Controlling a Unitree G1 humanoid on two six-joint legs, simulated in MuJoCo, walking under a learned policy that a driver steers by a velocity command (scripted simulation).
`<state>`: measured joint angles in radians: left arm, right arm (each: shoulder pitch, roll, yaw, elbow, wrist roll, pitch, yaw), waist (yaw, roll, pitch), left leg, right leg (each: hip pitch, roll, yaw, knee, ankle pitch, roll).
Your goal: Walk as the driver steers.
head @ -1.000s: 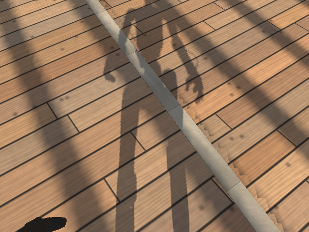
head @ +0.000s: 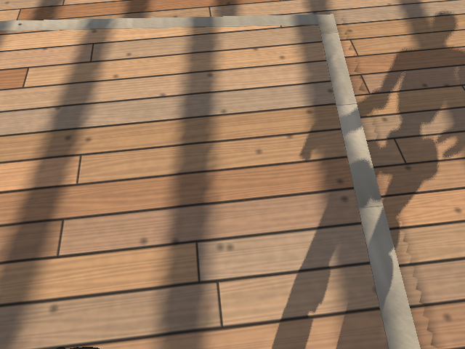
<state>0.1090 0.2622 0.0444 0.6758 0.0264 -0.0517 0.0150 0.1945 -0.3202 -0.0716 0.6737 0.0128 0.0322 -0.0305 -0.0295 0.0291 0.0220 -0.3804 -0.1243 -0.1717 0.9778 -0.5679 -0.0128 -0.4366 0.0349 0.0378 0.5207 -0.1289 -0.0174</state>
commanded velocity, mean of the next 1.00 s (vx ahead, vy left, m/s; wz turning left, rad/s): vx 0.02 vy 0.00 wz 0.55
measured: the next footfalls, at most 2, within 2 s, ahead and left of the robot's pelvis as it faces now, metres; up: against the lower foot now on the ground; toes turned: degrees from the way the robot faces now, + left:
left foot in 0.34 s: +0.03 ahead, +0.14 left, +0.00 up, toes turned +14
right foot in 0.82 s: +0.13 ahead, -0.06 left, +0.00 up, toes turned +34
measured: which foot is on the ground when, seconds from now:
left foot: up 0.00-0.32, down 0.34-0.82, up 0.84-1.00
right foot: down 0.00-0.34, up 0.36-0.80, down 0.82-1.00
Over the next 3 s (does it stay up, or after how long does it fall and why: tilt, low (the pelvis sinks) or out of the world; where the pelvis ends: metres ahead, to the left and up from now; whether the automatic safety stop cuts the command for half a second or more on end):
stays up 0.62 0.36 0.02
